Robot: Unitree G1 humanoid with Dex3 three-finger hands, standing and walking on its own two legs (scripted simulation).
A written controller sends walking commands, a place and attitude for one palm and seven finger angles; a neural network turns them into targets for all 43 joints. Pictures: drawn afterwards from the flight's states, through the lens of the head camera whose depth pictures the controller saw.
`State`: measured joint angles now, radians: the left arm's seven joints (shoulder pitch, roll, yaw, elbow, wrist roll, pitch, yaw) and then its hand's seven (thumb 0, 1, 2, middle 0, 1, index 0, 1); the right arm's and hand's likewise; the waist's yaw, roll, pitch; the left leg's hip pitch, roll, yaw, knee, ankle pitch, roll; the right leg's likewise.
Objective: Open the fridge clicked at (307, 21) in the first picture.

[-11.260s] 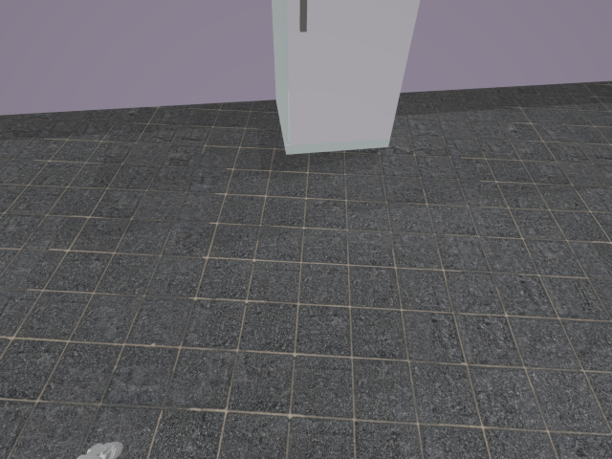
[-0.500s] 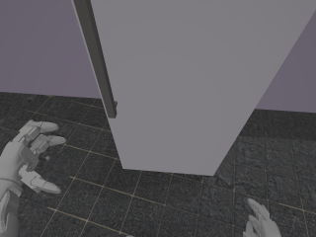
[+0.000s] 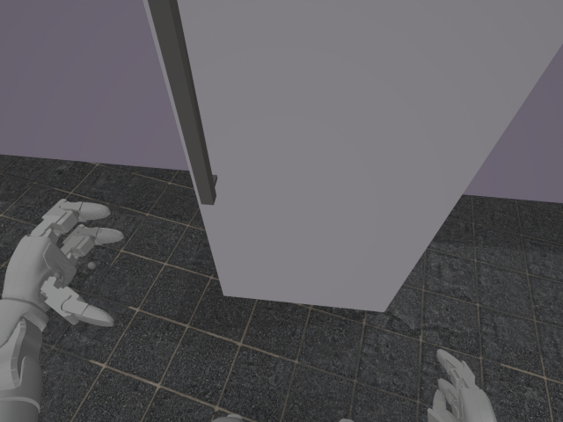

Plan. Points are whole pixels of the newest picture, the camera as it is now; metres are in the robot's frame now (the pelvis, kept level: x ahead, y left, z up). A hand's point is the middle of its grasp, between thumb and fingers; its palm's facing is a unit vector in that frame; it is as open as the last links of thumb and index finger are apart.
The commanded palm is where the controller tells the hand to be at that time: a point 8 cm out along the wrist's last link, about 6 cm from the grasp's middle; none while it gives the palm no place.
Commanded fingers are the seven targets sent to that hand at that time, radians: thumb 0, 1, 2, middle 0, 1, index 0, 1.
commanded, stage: move the hooked fingers beside the handle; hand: left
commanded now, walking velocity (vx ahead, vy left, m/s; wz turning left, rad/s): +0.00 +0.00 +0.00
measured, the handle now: (193, 106) +0.54 +0.18 +0.15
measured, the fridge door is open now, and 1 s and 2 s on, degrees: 0 0 0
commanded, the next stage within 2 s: none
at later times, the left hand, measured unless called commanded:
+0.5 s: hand (127, 219) +0.37 +0.25 +0.07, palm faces -0.03 -1.00 -0.01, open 14.0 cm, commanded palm +0.34 +0.31 +0.08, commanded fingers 0.00 -0.50 0.30 -0.30 -1.20 -0.30 -1.20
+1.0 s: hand (146, 189) +0.43 +0.25 +0.07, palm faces -0.05 -1.00 +0.00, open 14.0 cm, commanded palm +0.41 +0.30 +0.07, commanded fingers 0.00 -0.50 0.30 -0.30 -1.20 -0.30 -1.20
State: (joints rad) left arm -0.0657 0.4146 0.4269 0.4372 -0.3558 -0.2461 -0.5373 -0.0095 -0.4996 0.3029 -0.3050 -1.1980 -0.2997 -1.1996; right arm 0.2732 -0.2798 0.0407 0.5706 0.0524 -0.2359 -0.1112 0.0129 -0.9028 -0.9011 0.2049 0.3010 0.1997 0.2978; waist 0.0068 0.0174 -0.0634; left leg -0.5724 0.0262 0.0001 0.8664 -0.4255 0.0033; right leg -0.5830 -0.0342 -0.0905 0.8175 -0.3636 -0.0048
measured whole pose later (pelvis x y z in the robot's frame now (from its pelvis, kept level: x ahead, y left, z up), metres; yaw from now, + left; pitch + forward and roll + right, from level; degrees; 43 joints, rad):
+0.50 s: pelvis +0.00 +0.01 +0.00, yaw -1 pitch +11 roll -1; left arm -0.32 0.44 0.42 0.66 -0.29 -0.27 -0.48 -0.01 -0.50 0.30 -0.30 -1.20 -0.30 -1.20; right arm 0.33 -0.27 0.04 0.59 0.05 -0.14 -0.09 0.01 -0.90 -0.90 0.20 0.30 0.20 0.30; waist -0.04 0.01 -0.07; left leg -0.63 0.03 0.02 0.87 -0.43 0.01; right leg -0.66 -0.03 -0.06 0.83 -0.36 0.00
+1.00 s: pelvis +0.00 +0.00 -0.01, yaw -1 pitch +14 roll -2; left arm -0.61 0.53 0.43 0.96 -0.22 -0.33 -0.49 -0.01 -0.50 0.30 -0.30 -1.20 -0.30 -1.20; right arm 0.33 -0.28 0.03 0.60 0.04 -0.06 -0.08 0.01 -0.90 -0.90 0.20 0.30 0.20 0.30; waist -0.08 -0.01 -0.08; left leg -0.73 0.04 0.01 0.93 -0.45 0.01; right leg -0.75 -0.02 -0.07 0.87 -0.37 0.00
